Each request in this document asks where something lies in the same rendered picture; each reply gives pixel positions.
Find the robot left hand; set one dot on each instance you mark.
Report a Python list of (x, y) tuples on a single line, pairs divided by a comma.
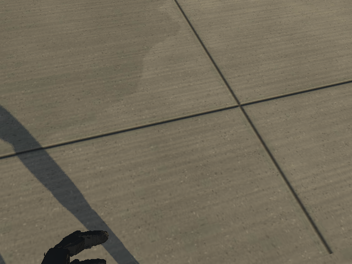
[(73, 244)]

